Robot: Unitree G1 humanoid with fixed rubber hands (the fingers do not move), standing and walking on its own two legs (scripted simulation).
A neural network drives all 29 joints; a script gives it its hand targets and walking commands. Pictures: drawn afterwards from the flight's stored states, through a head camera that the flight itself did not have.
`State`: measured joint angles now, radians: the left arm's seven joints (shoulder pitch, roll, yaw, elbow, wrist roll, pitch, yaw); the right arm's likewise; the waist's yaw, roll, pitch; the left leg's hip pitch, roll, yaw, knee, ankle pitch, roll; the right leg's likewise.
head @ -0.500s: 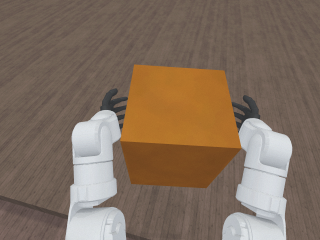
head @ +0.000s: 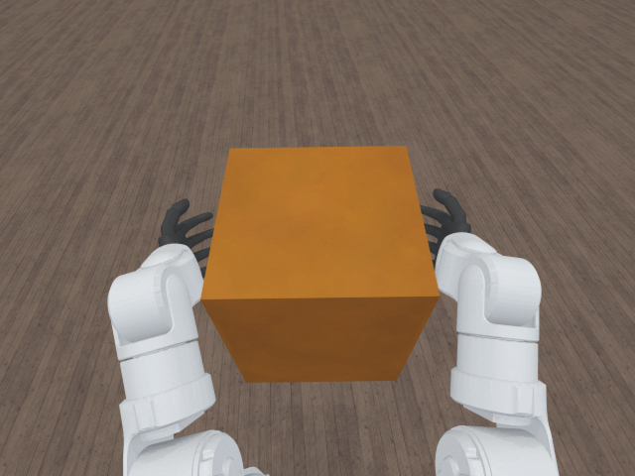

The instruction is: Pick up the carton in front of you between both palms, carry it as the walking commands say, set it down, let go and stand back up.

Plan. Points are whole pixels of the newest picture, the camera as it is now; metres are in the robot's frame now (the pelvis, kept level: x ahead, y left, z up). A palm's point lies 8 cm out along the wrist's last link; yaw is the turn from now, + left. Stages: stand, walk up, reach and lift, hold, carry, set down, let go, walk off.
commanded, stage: carry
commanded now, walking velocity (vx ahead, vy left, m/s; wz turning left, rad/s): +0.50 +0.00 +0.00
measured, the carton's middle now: (319, 273) +0.36 -0.04 +0.08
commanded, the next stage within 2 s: none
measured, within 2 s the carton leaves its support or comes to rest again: neither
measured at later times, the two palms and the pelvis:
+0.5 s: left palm (186, 82) +0.66 +0.11 +0.21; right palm (382, 70) +0.66 -0.19 +0.20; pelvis +0.32 -0.04 +0.05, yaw +1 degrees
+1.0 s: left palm (187, 64) +0.89 +0.15 +0.15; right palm (331, 51) +0.89 -0.15 +0.15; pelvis +0.63 -0.01 +0.05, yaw +0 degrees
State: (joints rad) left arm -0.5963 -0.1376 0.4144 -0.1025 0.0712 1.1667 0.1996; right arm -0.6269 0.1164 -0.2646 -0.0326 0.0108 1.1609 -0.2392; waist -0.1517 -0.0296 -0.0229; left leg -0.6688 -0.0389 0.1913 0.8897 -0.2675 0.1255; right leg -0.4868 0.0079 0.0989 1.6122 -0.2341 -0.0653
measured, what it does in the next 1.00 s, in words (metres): climbs: right foot, then left foot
